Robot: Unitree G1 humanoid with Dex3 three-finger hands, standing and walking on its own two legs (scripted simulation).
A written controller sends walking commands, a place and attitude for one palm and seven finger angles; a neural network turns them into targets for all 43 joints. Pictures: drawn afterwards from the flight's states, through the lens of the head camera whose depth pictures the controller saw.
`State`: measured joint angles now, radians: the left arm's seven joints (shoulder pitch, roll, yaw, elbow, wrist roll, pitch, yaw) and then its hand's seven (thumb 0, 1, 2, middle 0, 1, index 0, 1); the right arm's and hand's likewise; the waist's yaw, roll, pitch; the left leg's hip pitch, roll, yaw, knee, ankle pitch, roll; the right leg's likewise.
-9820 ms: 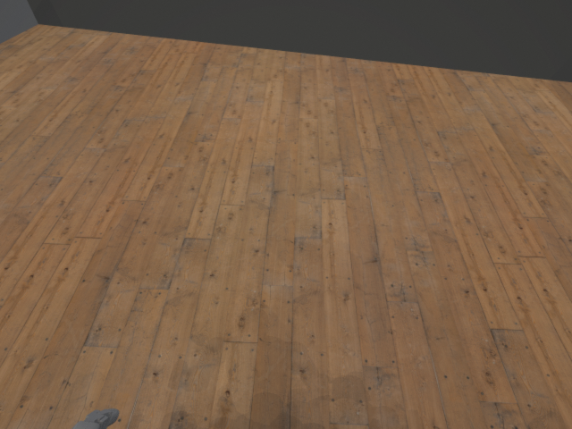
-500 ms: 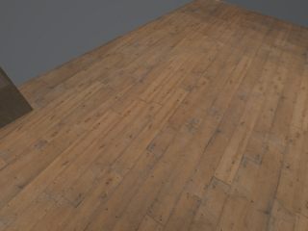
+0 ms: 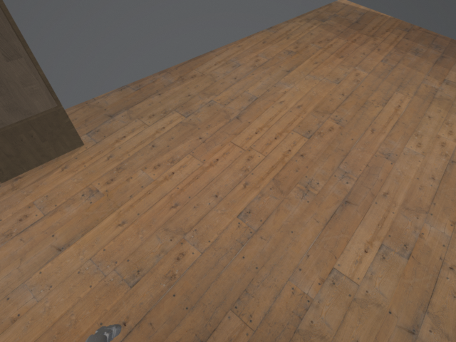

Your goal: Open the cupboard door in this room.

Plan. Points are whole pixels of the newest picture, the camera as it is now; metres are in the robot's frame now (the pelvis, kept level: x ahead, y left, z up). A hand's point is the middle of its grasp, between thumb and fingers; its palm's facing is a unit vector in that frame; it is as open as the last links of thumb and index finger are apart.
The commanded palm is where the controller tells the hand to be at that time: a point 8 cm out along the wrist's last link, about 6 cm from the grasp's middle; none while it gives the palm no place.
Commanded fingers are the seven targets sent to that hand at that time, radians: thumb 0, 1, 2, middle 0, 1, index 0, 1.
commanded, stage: turn or walk to find it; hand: left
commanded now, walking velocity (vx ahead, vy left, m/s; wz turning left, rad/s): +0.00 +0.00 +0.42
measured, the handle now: out of the picture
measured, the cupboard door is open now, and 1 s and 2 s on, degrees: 0 0 0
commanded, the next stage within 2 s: stand and wait in 0.30 s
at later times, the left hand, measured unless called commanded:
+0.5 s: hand out of the picture -0.04 +0.15 -0.16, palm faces +0.26 -0.93 -0.26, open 7.4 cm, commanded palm none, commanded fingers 0.00 0.90 0.90 -0.20 -0.30 -0.20 -0.30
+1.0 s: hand out of the picture -0.08 +0.16 -0.17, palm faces +0.35 -0.90 -0.26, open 7.4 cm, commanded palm none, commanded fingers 0.00 0.90 0.90 -0.20 -0.30 -0.20 -0.30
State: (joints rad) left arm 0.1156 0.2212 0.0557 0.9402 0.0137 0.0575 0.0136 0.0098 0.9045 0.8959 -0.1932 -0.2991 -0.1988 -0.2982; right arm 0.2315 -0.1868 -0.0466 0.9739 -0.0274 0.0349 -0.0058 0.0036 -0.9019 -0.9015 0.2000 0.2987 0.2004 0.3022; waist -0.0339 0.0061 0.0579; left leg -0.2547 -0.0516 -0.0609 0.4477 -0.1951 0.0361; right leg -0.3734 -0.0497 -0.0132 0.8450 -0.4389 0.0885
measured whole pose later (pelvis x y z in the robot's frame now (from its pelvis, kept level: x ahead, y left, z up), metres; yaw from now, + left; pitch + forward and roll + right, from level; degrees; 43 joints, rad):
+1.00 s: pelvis -0.07 -0.04 -0.01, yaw +18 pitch -1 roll +1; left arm 0.21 0.16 0.04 1.04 0.02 0.01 0.02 0.01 0.90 0.90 -0.19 -0.30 -0.20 -0.30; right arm 0.17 -0.19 -0.05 1.04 -0.01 0.04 -0.01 0.00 -0.91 -0.90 0.20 0.30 0.20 0.30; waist 0.01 0.04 0.05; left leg -0.28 -0.01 -0.02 0.58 -0.29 -0.01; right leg -0.22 -0.06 -0.10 0.56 -0.31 0.02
